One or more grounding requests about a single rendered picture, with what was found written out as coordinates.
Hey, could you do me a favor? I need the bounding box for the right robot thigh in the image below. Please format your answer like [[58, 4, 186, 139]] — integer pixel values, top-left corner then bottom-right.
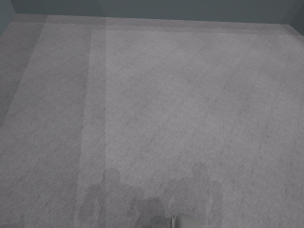
[[170, 214, 202, 228]]

